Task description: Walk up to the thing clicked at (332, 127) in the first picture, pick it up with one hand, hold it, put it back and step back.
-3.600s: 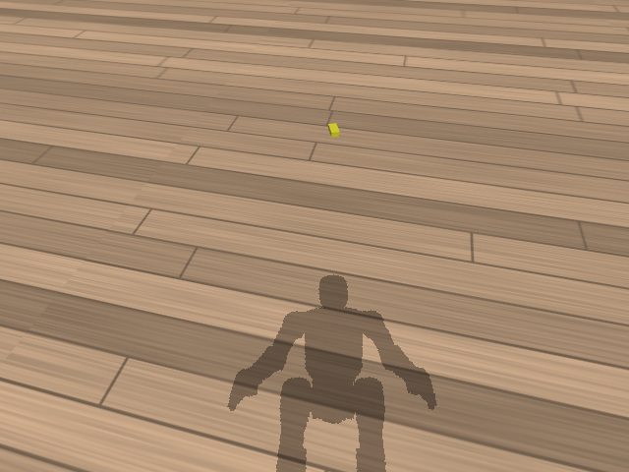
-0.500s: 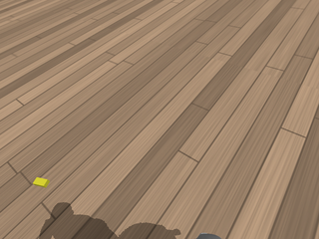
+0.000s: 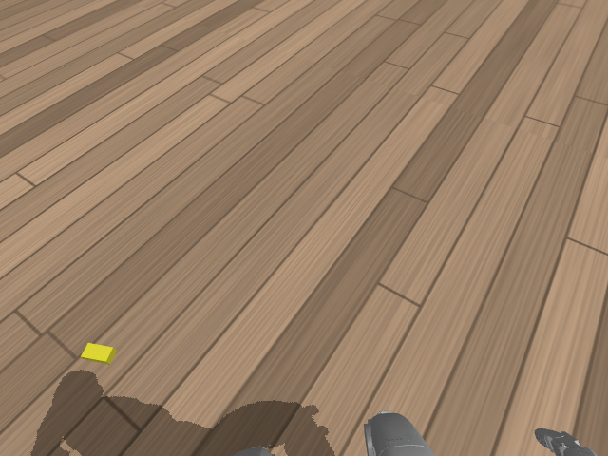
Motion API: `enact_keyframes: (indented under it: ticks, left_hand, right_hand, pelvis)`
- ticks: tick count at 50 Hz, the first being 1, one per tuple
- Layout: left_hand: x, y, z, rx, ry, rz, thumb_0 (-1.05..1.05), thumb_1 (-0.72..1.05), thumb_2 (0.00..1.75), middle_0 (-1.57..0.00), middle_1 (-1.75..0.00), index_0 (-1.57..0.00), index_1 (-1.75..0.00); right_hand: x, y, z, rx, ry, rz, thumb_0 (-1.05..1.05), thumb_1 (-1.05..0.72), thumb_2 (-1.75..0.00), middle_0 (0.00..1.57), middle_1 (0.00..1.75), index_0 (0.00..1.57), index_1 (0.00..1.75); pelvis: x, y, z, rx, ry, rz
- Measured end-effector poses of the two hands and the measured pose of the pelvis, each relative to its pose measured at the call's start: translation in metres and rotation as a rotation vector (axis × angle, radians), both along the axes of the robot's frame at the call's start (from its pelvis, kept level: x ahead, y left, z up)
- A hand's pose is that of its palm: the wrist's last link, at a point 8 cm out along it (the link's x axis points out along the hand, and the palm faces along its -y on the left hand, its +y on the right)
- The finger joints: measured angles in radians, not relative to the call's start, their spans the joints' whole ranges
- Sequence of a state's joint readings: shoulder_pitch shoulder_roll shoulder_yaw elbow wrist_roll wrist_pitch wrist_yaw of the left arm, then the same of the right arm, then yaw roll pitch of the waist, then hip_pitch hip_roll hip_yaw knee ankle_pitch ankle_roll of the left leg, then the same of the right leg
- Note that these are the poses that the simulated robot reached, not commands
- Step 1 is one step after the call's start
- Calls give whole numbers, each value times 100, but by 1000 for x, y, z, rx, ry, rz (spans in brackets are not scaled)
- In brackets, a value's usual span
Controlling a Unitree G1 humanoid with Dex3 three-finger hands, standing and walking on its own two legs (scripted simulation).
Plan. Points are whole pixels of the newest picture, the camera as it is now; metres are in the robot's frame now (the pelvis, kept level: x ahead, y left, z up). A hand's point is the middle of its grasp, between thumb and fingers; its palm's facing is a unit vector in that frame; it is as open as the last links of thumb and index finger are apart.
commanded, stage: walk up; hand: left
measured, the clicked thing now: (99, 353) +0.53 +0.70 -0.72
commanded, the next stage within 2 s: none
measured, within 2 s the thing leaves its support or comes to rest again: neither
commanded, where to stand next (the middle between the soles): +0.10 +0.51 m, yaw -12 degrees
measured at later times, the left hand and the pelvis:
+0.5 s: hand out of the picture +0.12 +0.56 -0.12, palm faces -0.07 -0.76 -0.64, open 7.4 cm; pelvis +0.03 +0.22 -0.03, yaw -3 degrees
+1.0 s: hand out of the picture +0.10 +0.72 -0.10, palm faces -0.08 -0.79 -0.61, open 7.4 cm; pelvis +0.02 +0.42 -0.01, yaw -5 degrees
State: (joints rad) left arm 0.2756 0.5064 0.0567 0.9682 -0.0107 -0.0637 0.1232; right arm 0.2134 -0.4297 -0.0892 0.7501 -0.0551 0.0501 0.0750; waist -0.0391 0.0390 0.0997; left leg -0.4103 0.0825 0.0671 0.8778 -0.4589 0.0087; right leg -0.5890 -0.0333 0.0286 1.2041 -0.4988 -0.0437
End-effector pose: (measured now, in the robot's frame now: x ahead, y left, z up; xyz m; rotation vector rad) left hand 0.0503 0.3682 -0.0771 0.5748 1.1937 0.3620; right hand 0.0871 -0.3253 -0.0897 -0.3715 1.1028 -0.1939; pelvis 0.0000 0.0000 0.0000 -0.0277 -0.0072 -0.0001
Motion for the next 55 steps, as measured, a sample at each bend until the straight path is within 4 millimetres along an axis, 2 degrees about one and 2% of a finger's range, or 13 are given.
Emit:
enact_keyframes:
  ticks: [6, 9, 13, 18, 23, 26, 28, 31, 36, 39, 43, 49, 55]
  left_hand:
    - [51, 8, 7, -60, -32, -106, 0, 90, 90, -20, -30, -21, -30]
    - [63, 22, 5, -46, -72, -139, 0, 89, 90, -21, -30, -21, -30]
    - [64, 51, 14, -32, -115, -108, 0, 89, 89, -21, -30, -21, -30]
    - [61, 106, 24, -2, -128, -106, 0, 89, 89, -21, -30, -21, -30]
    - [61, 184, 16, 37, -108, -122, 0, 89, 90, -21, -30, -21, -30]
    - [65, 236, 2, 61, -91, -103, 0, 89, 90, -21, -30, -21, -30]
    - [69, 256, -2, 66, -73, -77, 0, 89, 90, -21, -30, -21, -30]
    - [77, 271, -4, 32, -56, -79, 1, 90, 90, -20, -30, -21, -30]
    - [83, 275, -1, -44, -30, -114, 1, 90, 90, -20, -30, -21, -30]
    - [80, 281, -2, -57, -44, -143, 0, 90, 90, -21, -30, -21, -30]
    - [66, 305, 6, -53, -58, -127, 0, 89, 89, -21, -30, -21, -30]
    - [48, 373, 21, -3, -73, -108, 0, 89, 89, -21, -30, -21, -30]
    - [41, 477, 11, 58, -71, -107, 0, 89, 90, -21, -30, -21, -30]
  right_hand:
    - [-33, 42, -8, 29, 100, -73, 0, -90, -90, 20, 30, 20, 30]
    - [-34, 61, -24, 46, 117, -89, 0, -90, -90, 20, 30, 20, 30]
    - [-21, 94, -33, 59, 133, -68, 1, -90, -90, 20, 30, 20, 30]
    - [6, 134, -31, 68, 73, -32, 1, -91, -90, 20, 30, 20, 30]
    - [26, 176, -26, 23, 9, -18, 0, -91, -90, 20, 30, 20, 30]
    - [24, 206, -25, -23, -19, -21, 0, -91, -90, 20, 30, 20, 30]
    - [14, 228, -24, -27, -11, -42, 0, -91, -90, 20, 30, 20, 30]
    - [-3, 262, -17, -11, 26, -80, 0, -91, -90, 20, 30, 20, 30]
    - [-23, 306, -15, 28, 81, -104, 0, -90, -90, 20, 30, 20, 30]
    - [-25, 326, -26, 50, 100, -107, 0, -90, -90, 20, 30, 20, 30]
    - [-19, 359, -35, 60, 118, -86, 1, -90, -90, 20, 30, 20, 30]
    - [3, 405, -35, 64, 49, -52, 1, -90, -90, 20, 30, 20, 30]
    - [15, 460, -34, 11, -22, -44, 0, -91, -90, 20, 30, 20, 30]
  pelvis:
    - [16, 40, 9, 12, -7, -30]
    - [22, 58, -1, 6, -21, -43]
    - [26, 90, -1, -20, -38, -28]
    - [27, 136, -2, -5, -36, -29]
    - [28, 196, -16, 4, -19, -48]
    - [28, 234, -29, 24, -28, -63]
    - [29, 253, -27, -3, -27, -62]
    - [31, 271, -15, -4, -20, -67]
    - [35, 303, -1, 2, -12, -81]
    - [35, 322, -5, 7, -13, -98]
    - [31, 353, -3, -4, -31, -83]
    - [22, 410, -4, 17, -34, -79]
    - [13, 484, -25, 19, -29, -84]
